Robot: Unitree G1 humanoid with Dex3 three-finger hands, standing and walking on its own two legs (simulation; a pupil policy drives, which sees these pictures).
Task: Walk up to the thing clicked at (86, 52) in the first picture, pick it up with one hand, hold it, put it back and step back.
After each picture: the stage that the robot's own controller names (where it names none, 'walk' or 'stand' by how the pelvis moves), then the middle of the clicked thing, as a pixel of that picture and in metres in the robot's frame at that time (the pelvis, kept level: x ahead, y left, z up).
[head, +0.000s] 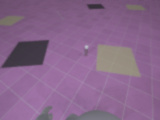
stand; (86, 51) +1.34 +0.13 -0.65
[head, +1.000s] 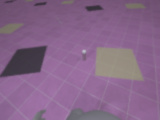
walk; (84, 55) +1.21 +0.24 -0.65
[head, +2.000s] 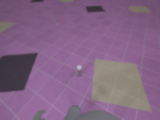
walk; (79, 71) +0.78 +0.23 -0.64
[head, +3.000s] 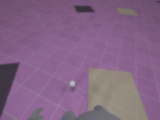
walk; (72, 86) +0.50 +0.18 -0.64
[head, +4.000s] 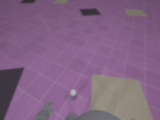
stand; (73, 95) +0.39 +0.20 -0.65
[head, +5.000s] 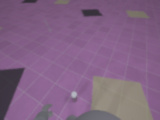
stand; (74, 97) +0.37 +0.18 -0.65
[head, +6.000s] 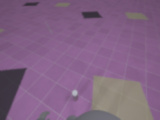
stand; (75, 96) +0.41 +0.18 -0.66
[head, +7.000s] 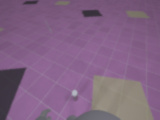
stand; (75, 96) +0.40 +0.18 -0.66
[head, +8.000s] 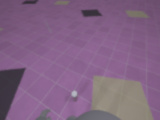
stand; (74, 96) +0.39 +0.18 -0.66
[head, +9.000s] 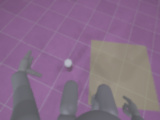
go down; (69, 66) +0.46 +0.20 -0.40
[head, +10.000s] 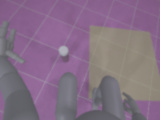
go down; (64, 55) +0.48 +0.22 -0.26
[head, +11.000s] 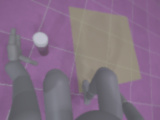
close in; (42, 46) +0.47 +0.26 -0.17
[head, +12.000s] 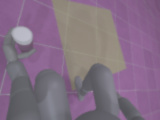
close; (25, 44) +0.46 +0.28 -0.16
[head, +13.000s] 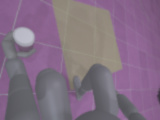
lift; (25, 44) +0.44 +0.28 -0.17
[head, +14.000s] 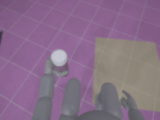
lift; (62, 66) +0.34 +0.20 +0.00
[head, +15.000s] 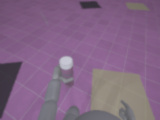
hold; (67, 74) +0.32 +0.17 +0.04
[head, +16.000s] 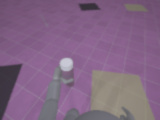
hold; (68, 74) +0.32 +0.16 +0.04
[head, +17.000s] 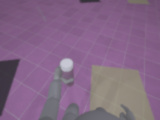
crouch; (68, 74) +0.32 +0.16 +0.01
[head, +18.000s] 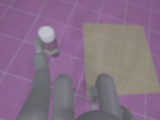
lower; (51, 45) +0.49 +0.22 -0.04
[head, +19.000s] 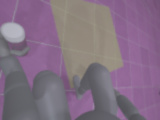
lower; (18, 43) +0.46 +0.29 -0.17
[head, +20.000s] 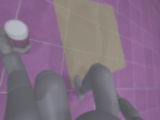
lower; (21, 41) +0.46 +0.30 -0.17
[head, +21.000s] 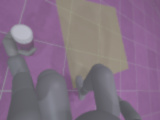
lower; (26, 44) +0.45 +0.29 -0.16
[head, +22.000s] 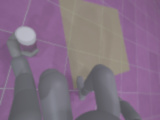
lower; (29, 45) +0.44 +0.28 -0.17
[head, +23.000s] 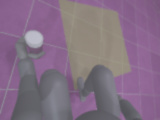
loosen; (35, 48) +0.44 +0.26 -0.16
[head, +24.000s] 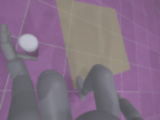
withdraw; (31, 49) +0.44 +0.27 -0.17
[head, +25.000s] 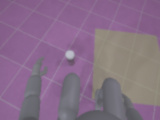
walk; (70, 59) +0.47 +0.20 -0.28
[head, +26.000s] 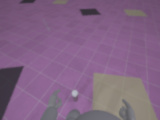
stand; (75, 96) +0.39 +0.16 -0.59
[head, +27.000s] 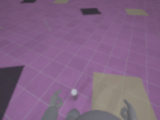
stand; (74, 95) +0.40 +0.18 -0.60
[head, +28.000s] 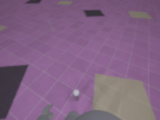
stand; (76, 95) +0.40 +0.16 -0.63
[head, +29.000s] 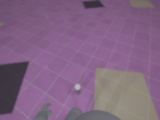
walk; (78, 89) +0.43 +0.16 -0.64
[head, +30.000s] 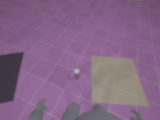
walk; (77, 74) +0.59 +0.17 -0.64
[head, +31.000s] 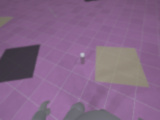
walk; (82, 59) +0.95 +0.22 -0.63
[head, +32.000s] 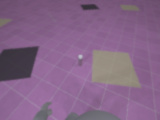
stand; (80, 60) +1.02 +0.21 -0.64
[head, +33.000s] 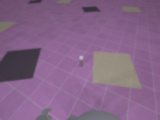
stand; (81, 61) +1.04 +0.21 -0.66
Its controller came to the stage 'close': yes
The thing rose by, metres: 0.69
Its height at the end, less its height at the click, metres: +0.00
